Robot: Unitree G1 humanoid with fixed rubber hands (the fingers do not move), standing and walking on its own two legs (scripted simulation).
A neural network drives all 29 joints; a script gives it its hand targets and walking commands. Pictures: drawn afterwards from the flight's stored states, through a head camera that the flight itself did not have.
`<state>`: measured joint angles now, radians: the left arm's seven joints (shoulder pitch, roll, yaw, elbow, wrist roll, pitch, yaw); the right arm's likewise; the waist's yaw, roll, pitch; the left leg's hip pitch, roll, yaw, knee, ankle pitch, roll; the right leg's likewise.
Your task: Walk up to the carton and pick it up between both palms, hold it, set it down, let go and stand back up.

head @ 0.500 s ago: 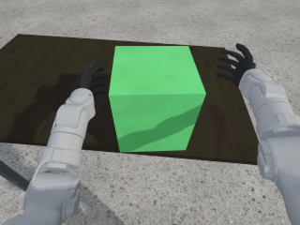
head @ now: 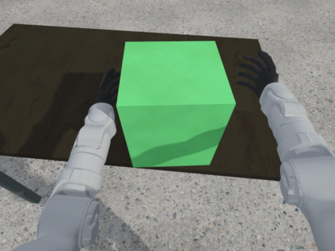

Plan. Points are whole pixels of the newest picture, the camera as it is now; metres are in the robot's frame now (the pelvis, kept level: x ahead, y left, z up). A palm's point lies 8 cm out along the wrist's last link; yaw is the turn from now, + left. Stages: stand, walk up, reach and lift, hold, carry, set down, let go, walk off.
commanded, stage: reach and lift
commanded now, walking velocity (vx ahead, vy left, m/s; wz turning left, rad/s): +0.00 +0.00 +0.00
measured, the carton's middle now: (171, 108) +0.43 +0.04 +0.08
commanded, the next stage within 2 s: none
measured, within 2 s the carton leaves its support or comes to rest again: leaves its support in 1.60 s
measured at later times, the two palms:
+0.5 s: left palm (115, 96) +0.40 +0.16 +0.15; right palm (254, 86) +0.45 -0.15 +0.16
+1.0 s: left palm (117, 95) +0.40 +0.16 +0.15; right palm (249, 91) +0.45 -0.14 +0.14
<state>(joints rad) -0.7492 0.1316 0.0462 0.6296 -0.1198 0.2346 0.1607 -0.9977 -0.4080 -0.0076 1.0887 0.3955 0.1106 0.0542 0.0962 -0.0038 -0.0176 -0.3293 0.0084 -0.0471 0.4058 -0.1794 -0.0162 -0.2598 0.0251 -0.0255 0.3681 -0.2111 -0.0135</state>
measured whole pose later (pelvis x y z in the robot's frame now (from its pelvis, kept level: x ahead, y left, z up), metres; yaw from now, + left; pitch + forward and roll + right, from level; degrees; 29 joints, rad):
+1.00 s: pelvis +0.00 +0.00 +0.00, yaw +0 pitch +6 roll -1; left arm -0.80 0.02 0.05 0.63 0.01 0.26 0.24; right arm -0.99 -0.28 -0.01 1.12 0.30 0.09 -0.09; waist 0.09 0.00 -0.06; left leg -0.33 0.01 -0.05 0.41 -0.17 -0.02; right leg -0.26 0.03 -0.03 0.36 -0.20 -0.01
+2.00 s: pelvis -0.01 +0.00 +0.00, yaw +0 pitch +4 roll -1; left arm -0.73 -0.08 0.25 0.63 0.18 0.33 0.14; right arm -0.89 -0.18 -0.14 1.13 0.08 0.09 -0.10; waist 0.04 0.00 -0.16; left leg -0.32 0.02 -0.05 0.41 -0.17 -0.02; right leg -0.23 0.03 -0.03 0.32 -0.17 -0.01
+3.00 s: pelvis -0.03 +0.01 +0.00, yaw +0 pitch +1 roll -2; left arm -0.92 0.03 0.25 0.54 0.13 0.62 0.09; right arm -0.97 -0.18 -0.11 0.89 0.22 0.40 -0.21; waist 0.01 0.00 -0.17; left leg -0.28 0.02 -0.05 0.41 -0.15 -0.01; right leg -0.18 0.03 -0.03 0.31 -0.15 -0.01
